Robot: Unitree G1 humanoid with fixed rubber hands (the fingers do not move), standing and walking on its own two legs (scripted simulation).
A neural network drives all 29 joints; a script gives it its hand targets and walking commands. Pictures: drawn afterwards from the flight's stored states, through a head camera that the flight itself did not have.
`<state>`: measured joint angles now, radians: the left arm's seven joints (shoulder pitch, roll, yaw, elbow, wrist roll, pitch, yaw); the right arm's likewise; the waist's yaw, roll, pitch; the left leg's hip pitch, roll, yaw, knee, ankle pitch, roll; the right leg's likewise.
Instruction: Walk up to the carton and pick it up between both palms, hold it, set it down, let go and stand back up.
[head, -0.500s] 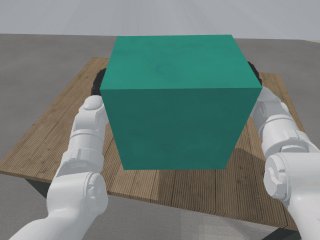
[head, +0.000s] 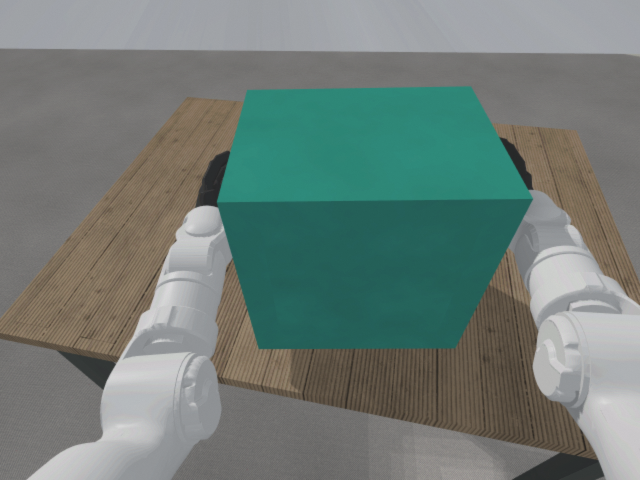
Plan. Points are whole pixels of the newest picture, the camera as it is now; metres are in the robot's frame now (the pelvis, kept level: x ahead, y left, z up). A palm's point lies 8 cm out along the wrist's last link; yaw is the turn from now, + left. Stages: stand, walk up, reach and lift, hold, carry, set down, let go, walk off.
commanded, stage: set down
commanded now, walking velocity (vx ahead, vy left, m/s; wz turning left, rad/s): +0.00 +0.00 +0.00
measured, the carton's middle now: (357, 226) +0.44 +0.03 +0.09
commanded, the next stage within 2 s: none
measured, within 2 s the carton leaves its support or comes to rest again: rests again in 0.56 s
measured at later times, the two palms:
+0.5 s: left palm (202, 229) +0.40 +0.23 +0.10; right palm (486, 204) +0.47 -0.14 +0.12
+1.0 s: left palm (210, 230) +0.40 +0.22 +0.09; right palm (496, 213) +0.46 -0.15 +0.11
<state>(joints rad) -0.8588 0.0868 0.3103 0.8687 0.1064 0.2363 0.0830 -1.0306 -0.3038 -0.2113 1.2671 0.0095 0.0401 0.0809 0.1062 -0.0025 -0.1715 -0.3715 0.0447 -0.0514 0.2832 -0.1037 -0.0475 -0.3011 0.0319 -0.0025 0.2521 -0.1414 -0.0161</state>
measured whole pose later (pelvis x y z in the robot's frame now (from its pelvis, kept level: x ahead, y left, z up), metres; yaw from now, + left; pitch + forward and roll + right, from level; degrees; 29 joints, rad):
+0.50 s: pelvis +0.00 +0.01 +0.00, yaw +0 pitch +14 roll -1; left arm -0.79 0.10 0.26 0.85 0.07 0.13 0.11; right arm -1.00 -0.28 -0.24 1.29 0.00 -0.08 0.09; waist 0.11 -0.02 -0.19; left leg -0.45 0.04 -0.03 0.31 -0.11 -0.04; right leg -0.36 0.02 -0.03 0.24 -0.13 -0.01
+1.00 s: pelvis +0.00 +0.01 +0.00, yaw -1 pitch +13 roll +0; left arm -0.84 0.07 0.41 0.98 0.18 0.05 0.05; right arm -0.99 -0.26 -0.33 1.30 -0.11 -0.11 0.09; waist 0.13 -0.02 -0.16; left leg -0.40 0.05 0.02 0.27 -0.09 -0.03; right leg -0.36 0.01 -0.02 0.28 -0.15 -0.01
